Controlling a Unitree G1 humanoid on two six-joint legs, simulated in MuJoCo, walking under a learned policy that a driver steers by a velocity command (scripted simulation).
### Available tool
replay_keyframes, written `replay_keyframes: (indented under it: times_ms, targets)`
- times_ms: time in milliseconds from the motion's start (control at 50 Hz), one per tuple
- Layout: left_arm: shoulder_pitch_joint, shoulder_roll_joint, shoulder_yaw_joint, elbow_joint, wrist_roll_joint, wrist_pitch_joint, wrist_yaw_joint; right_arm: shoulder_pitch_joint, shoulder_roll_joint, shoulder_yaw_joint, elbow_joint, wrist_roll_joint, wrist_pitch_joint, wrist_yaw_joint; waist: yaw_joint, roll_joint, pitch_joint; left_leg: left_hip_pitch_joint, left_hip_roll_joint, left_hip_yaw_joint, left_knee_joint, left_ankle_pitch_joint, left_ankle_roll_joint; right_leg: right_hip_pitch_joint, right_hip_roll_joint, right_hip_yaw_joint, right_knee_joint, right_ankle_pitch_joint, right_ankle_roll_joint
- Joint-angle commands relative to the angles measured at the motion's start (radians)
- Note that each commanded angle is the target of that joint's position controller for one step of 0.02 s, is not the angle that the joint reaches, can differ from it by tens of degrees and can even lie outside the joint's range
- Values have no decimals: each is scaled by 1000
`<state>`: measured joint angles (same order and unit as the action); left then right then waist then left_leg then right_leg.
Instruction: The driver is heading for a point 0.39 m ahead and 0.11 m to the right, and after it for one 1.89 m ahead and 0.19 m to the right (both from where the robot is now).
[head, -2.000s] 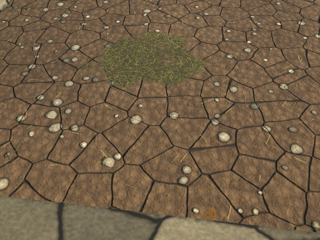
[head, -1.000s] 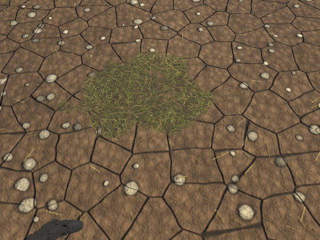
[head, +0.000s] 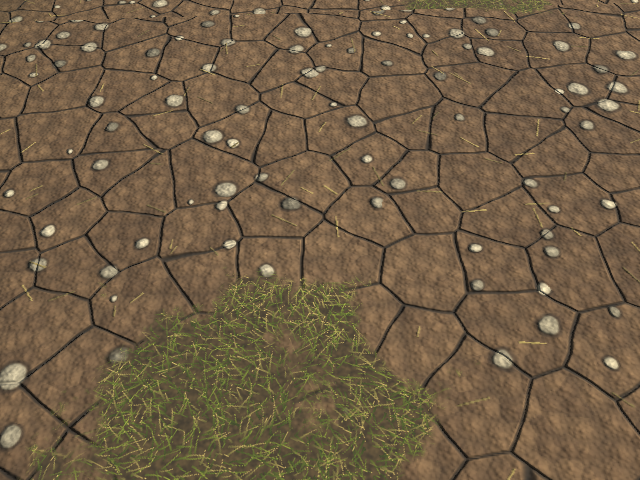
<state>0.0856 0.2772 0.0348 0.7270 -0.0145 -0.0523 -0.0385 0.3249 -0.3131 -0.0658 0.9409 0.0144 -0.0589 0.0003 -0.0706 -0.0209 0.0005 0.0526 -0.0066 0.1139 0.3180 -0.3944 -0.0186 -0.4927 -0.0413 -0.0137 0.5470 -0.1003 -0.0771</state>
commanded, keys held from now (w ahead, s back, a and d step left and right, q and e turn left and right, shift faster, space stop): w+e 0.80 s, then w+q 0.20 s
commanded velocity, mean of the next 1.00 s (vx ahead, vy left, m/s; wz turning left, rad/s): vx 0.50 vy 0.00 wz -0.48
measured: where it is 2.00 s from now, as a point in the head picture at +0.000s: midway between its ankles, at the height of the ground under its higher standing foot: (421, 246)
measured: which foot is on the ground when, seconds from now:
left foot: down 0.00-0.02, up 0.04-0.48, down 0.50-1.00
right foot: down 0.00-0.52, up 0.54-0.98, down 1.00-1.00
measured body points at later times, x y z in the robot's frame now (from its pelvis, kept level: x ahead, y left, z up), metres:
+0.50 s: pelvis +0.28 -0.02 +0.00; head +0.31 -0.03 +0.45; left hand +0.37 +0.27 -0.11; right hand +0.45 -0.32 -0.07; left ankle +0.44 +0.06 -0.73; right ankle +0.12 -0.10 -0.73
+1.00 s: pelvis +0.52 -0.13 +0.00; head +0.55 -0.16 +0.45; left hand +0.84 -0.06 -0.06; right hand +0.35 -0.37 -0.13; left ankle +0.44 +0.06 -0.72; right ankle +0.57 -0.30 -0.73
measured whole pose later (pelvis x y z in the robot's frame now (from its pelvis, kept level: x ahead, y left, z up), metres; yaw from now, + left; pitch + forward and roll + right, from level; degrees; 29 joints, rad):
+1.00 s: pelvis +0.52 -0.13 +0.00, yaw -29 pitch +2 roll +2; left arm 0.04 0.26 0.03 0.59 -0.01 -0.05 -0.04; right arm 0.39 -0.30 -0.06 0.93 0.04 -0.06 0.01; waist -0.10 -0.02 0.04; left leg 0.07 0.04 0.14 0.33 -0.41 -0.04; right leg -0.49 -0.04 -0.01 0.52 -0.08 -0.06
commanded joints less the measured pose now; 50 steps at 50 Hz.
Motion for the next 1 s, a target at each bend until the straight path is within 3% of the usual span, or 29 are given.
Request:
replay_keyframes:
  times_ms: [20,40,60,80,100,120,140,180,260,320,380,440,480,500,520,540,560,580,600,620,640,680,740,800,860,920,960,980,1000]
  targets:
    - [345,258,102,12,-6,3,15,-28,-115,-10,-88,-30,0,-19,194,-97,-203,-314,149,35,602,599,56,552,-98,212,-37,0,-126]
    - [348,325,108,8,-14,0,10,43,-5,27,-121,-46,-31,-3,121,-316,-288,-725,-58,-54,886,-146,4,837,-284,735,-190,-202,-293]
    - [359,217,78,-5,-11,-7,8,-28,-105,7,-114,-11,-63,16,172,-172,-276,-834,-4,-205,973,-167,30,841,-284,763,-253,-295,-267]
    - [308,191,70,-15,0,-13,10,-108,-138,-4,-140,16,-82,22,167,-125,-158,-886,37,-196,959,-65,49,739,-252,630,-261,-213,-232]
    - [250,181,68,-33,5,-16,10,-134,-127,-1,-143,7,-88,16,138,-32,-104,-845,77,-190,899,14,50,622,-213,529,-264,-103,-210]
    - [201,161,62,-49,8,-15,12,-145,-126,-7,-143,-15,-86,10,109,0,-63,-792,101,-189,818,62,39,514,-184,460,-280,5,-199]
    - [174,144,55,-63,18,-15,15,-140,-122,-10,-146,-23,-76,8,79,-24,-58,-726,115,-198,777,94,29,442,-161,421,-301,79,-197]
    - [168,148,57,-70,11,-16,23,-132,-98,-10,-152,-29,-57,6,58,-35,-49,-685,106,-186,701,125,-2,372,-139,374,-329,158,-207]
    - [226,183,72,-52,0,-14,50,-258,-60,1,-199,-31,-46,3,90,-31,-2,-680,69,-175,437,339,-46,301,-85,293,-346,158,-177]
    - [270,186,75,-33,-4,-8,57,-356,-40,10,-234,-20,-54,12,126,-52,14,-592,27,-169,259,491,-44,258,-56,280,-339,82,-135]
    - [313,179,76,-8,-12,-2,59,-406,-62,6,-265,-10,-61,19,139,-59,21,-561,11,-194,184,502,-29,310,-79,340,-296,47,-120]
    - [312,175,79,-2,-9,10,67,-385,-98,-5,-268,-8,-73,25,117,-84,17,-526,11,-212,142,396,0,397,-111,415,-209,76,-107]
    - [290,155,73,-11,-6,19,65,-261,-128,-24,-237,-13,-82,19,53,-99,-40,-343,5,-181,89,354,44,392,-72,417,-96,173,-79]
    - [274,111,55,-28,2,18,60,-129,-165,-39,-220,-29,-87,12,-11,-62,-160,-105,101,-252,123,343,97,308,-18,367,103,148,-49]
    - [362,50,36,-49,-2,11,58,13,-246,-61,-207,-41,-78,2,-15,133,-322,270,320,-568,124,243,217,18,115,236,436,-129,27]
    - [432,64,28,-63,-18,3,59,44,-225,-59,-178,-14,-63,11,14,358,-367,366,446,-904,25,27,299,-213,121,190,651,-508,49]
    - [371,161,50,-45,-26,4,59,-14,-132,-36,-202,-3,-58,10,-3,212,-220,240,410,-815,-10,-96,255,-284,51,213,731,-442,55]
    - [282,183,59,-57,-20,10,59,-64,-95,-25,-213,-9,-50,7,-7,130,-111,103,364,-653,-25,-41,211,-281,14,172,731,-359,60]
    - [237,170,60,-70,-11,14,58,-109,-77,-17,-210,-17,-45,7,13,96,-32,-23,320,-542,-58,68,197,-256,-16,153,690,-300,64]
    - [220,155,64,-76,-5,19,55,-133,-56,-10,-205,-24,-45,6,34,110,3,-99,287,-461,-85,144,186,-225,-45,150,645,-260,63]
    - [231,131,61,-79,-10,25,50,-143,-56,-10,-198,-28,-47,6,51,133,16,-155,265,-397,-113,186,181,-184,-63,138,625,-236,63]
    - [223,91,52,-93,-12,34,46,-141,-70,-17,-183,-22,-57,7,58,131,24,-190,260,-312,-156,263,201,-182,-79,117,591,-199,71]
    - [173,77,47,-122,-7,34,41,-132,-105,-30,-164,-20,-61,6,56,98,28,-167,270,-213,-181,384,219,-226,-90,116,483,-84,85]
    - [104,66,41,-140,-9,23,23,-130,-122,-32,-156,-17,-54,4,34,83,37,-146,238,-90,-181,465,194,-191,-78,77,306,81,78]
    - [-15,26,21,-176,-2,8,8,-38,-138,-30,-113,2,-41,11,-10,56,70,-135,238,-70,-186,461,198,-125,-43,32,141,114,59]
    - [-84,51,24,-207,-1,-2,-3,11,-171,-34,-77,24,-19,15,-4,72,99,-36,283,-115,-145,538,200,-129,-25,6,41,22,36]
    - [-37,92,41,-199,2,-9,-4,9,-194,-38,-65,28,-6,12,47,101,58,2,290,-125,-49,732,178,-14,11,-9,-19,-42,14]
    - [77,125,60,-166,6,-12,0,-7,-196,-35,-61,31,-2,10,124,103,-15,-27,260,-95,83,862,154,170,40,-33,-70,0,-8]
    - [232,181,88,-119,11,-9,12,-2,-166,-21,-62,23,-5,8,197,96,-124,-146,208,-66,272,830,117,439,26,-17,-52,50,-34]
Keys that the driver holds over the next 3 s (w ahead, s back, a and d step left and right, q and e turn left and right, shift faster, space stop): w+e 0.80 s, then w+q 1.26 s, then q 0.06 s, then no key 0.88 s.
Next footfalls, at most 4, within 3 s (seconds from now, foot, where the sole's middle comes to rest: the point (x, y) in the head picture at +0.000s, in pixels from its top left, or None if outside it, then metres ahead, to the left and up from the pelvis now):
0.50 left None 0.47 0.05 -0.76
1.00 right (473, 410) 0.61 -0.32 -0.76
1.52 left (385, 280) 0.97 -0.18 -0.76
2.02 right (447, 195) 1.25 -0.40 -0.76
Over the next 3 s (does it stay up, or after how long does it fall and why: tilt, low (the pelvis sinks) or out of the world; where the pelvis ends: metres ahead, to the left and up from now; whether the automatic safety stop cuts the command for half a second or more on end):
stays up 1.31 -0.28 0.01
